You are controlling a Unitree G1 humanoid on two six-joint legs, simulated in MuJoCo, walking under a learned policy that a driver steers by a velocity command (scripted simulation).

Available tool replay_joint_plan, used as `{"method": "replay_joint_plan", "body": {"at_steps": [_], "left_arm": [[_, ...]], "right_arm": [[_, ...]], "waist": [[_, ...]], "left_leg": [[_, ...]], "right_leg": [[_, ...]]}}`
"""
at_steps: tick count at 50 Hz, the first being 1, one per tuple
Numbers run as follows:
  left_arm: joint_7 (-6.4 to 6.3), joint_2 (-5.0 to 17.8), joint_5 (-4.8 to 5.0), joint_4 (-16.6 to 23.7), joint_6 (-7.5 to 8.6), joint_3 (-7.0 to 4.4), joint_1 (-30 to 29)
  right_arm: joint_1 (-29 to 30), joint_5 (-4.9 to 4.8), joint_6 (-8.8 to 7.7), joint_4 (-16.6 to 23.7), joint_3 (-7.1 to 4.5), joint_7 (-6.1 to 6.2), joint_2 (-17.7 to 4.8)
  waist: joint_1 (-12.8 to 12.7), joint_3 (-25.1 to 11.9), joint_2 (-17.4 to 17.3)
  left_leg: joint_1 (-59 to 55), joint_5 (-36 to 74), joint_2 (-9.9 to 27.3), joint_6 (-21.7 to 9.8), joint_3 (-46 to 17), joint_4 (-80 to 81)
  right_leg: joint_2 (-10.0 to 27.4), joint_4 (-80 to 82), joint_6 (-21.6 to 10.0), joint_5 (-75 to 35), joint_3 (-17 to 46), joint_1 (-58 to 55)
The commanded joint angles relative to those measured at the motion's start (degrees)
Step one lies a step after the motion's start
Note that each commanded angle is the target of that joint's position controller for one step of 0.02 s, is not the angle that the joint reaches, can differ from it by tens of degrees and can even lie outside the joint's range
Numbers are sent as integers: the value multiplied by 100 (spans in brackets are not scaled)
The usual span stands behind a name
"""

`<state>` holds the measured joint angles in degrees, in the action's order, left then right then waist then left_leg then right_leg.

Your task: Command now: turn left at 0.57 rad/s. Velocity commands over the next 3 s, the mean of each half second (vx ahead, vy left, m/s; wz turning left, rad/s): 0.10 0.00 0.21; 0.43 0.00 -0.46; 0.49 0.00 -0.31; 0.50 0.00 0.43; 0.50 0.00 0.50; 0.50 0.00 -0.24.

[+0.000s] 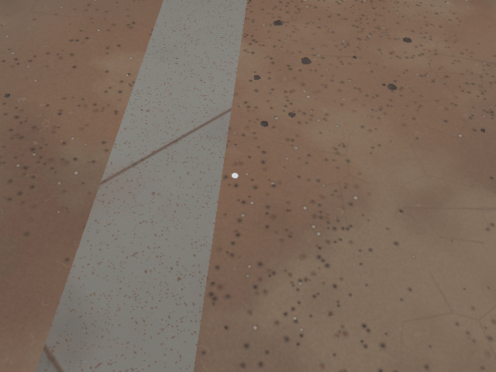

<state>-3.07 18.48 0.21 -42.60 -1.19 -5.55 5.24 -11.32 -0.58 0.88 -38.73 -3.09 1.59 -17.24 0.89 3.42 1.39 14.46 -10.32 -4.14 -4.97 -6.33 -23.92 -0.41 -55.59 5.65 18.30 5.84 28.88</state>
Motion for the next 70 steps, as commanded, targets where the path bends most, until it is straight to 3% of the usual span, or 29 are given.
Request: {"method": "replay_joint_plan", "body": {"at_steps": [1,10,13,14,15,16,17,18,21,25,28,30,31,32,33,35,38,43,48,50,52,53,54,55,56,57,59,63,70], "left_arm": [[7,428,2,384,128,-93,-209],[201,468,44,335,335,-45,-1],[309,327,5,189,400,23,455],[328,299,-105,150,409,81,494],[305,585,-169,207,391,86,434],[302,738,-220,105,376,85,462],[303,828,-85,146,378,33,502],[270,897,-19,80,372,13,730],[168,864,123,7,393,36,993],[97,833,129,64,299,5,1141],[116,852,154,219,221,-15,1055],[150,471,117,313,259,84,1007],[182,-61,81,453,305,243,907],[161,-59,210,827,390,257,735],[159,380,243,746,429,145,890],[230,501,193,459,417,64,1111],[355,232,164,554,430,123,775],[499,-2,126,967,448,252,123],[703,-4,142,1322,467,301,-595],[732,215,128,1374,442,200,-465],[688,652,139,1149,373,-41,679],[578,945,155,932,301,-220,1628],[458,1557,164,874,260,-320,1872],[470,1433,144,1097,342,-243,1952],[509,1067,73,1020,410,-141,1805],[508,963,85,966,456,-104,1481],[489,710,13,1085,499,-14,783],[423,573,14,907,584,40,673],[355,719,8,386,625,90,1227]], "right_arm": [[21,11,-12,401,-313,51,-1073],[264,43,111,537,-271,-20,-980],[433,-18,144,509,-132,-5,-702],[149,65,105,373,-6,-15,-358],[-285,222,59,255,60,-46,-191],[-108,175,1,422,-18,-37,-428],[274,153,-78,470,-94,-12,-771],[572,76,-154,491,-179,-17,-966],[600,26,-343,421,-174,-113,-722],[871,2,-621,419,-44,-239,-216],[455,-122,-680,260,-141,-241,-381],[-244,-132,-666,104,-256,-134,-644],[-1007,-24,-644,14,-324,-47,-954],[-1333,112,-602,-161,-479,-117,-1524],[-958,120,-633,-114,-392,-146,-1204],[-609,73,-675,-68,-236,-124,-639],[-581,118,-680,-167,-192,-113,-515],[-606,83,-672,-308,-218,-116,-676],[-919,-42,-594,-560,-269,-93,-949],[-925,-51,-523,-583,-308,-64,-1117],[-901,-56,-429,-551,-338,-8,-1253],[-902,-47,-445,-468,-294,21,-1186],[-1504,219,-528,-194,-44,-54,-371],[-1408,133,-743,-59,30,-142,-498],[-559,-130,-841,137,-123,-188,-980],[-295,-182,-900,291,-79,-178,-904],[-447,29,-860,177,-104,-100,-863],[-668,153,-617,41,-59,-107,-640],[686,-6,-680,285,103,-243,-304]], "waist": [[67,-550,-887],[114,-862,-968],[-212,-1005,-805],[-151,-1054,-496],[177,-1023,534],[265,-600,1075],[-44,-160,1014],[-263,98,942],[-277,82,775],[-346,-176,853],[-59,-306,814],[292,-594,560],[617,-1063,-271],[600,-895,-1469],[382,-382,-1219],[199,-13,-923],[221,175,-785],[282,274,-585],[364,385,-500],[121,41,-662],[-593,-769,-753],[-1097,-1209,-540],[-589,-1849,1068],[-674,-3064,913],[-902,-2272,333],[-664,-1372,141],[-103,-698,-121],[126,-529,91],[-541,-110,203]], "left_leg": [[-924,546,1370,-756,-1754,598],[-769,1905,1319,-819,-2221,19],[-542,1409,1060,-510,-2048,-169],[-195,149,767,-172,-1743,-244],[246,-1558,132,156,-936,-1166],[843,-2130,-138,375,-249,-1329],[1183,-2071,49,562,-5,-1852],[1601,-2023,116,651,67,-2368],[2040,-1532,357,742,146,-2575],[833,-1129,74,756,548,-1058],[-406,-64,45,661,574,198],[-1896,81,523,511,338,349],[-2991,-955,1588,164,-840,543],[-2766,-2695,2714,-560,-2829,1232],[-2307,-3111,2825,-753,-2996,1363],[-2035,-2006,2234,-473,-1817,1398],[-1668,12,1842,-343,-498,1509],[-1290,1210,1692,-419,616,1656],[-1518,2098,1884,-273,1209,1491],[-1858,4152,1937,-145,1453,814],[-1681,5524,1853,28,1664,-893],[-680,4807,1656,217,1710,-2301],[1698,-742,861,533,1598,-4552],[2583,-2522,195,578,221,-5730],[3099,-1919,505,502,-93,-5797],[3158,-1354,716,444,38,-5333],[2438,-806,1085,528,46,-4563],[1883,-319,1186,839,279,-3874],[1823,2098,1009,733,537,-1393]], "right_leg": [[7,528,75,-37,131,476],[-63,1704,-97,224,-12,-669],[27,3354,-336,-971,-162,-1770],[392,3769,-484,-1557,200,-2420],[1233,3922,-879,-1697,1213,-2707],[1624,4141,-1693,-141,2121,-2200],[1748,4537,-1993,1269,2616,-1983],[1758,4757,-2001,1827,2793,-2017],[1374,4692,-1762,1274,2347,-2497],[760,4456,-1656,314,1602,-2052],[673,4192,-1607,388,1779,-1444],[398,3507,-1239,644,1638,-499],[-30,2068,-866,1166,1040,453],[-305,754,-723,1626,366,1473],[201,-183,-688,1327,429,1798],[359,-697,-679,436,335,1879],[551,-855,-614,-464,95,1905],[579,497,-428,-1486,-269,1576],[381,1762,-765,-1707,-808,915],[33,1902,-1038,-1300,-1079,344],[-405,2050,-1389,-1123,-1251,-1330],[-375,2251,-1606,-1223,-893,-2920],[1170,2225,-2357,-1019,1690,-5176],[2062,3347,-3116,320,4441,-5781],[1829,3792,-2678,493,3788,-5205],[1605,3926,-2477,168,3027,-4222],[1141,4037,-2274,-1144,1988,-2603],[879,4363,-2308,-2281,1104,-1488],[774,4570,-1839,-1660,201,-1726]]}}
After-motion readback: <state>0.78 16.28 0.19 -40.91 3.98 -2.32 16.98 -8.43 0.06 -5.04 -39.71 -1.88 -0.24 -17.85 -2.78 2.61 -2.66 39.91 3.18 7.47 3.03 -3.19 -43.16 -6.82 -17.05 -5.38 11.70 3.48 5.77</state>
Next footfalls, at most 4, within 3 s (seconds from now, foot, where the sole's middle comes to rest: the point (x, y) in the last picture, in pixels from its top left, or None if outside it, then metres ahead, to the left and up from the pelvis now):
0.28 right None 0.09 -0.16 -0.78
0.60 left None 0.13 0.11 -0.78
1.06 right None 0.44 -0.19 -0.78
1.60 left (263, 253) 0.80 -0.09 -0.78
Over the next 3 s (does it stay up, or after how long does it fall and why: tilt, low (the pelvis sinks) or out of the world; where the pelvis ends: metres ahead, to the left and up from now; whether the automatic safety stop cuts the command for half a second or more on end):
stays up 1.34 -0.13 -0.01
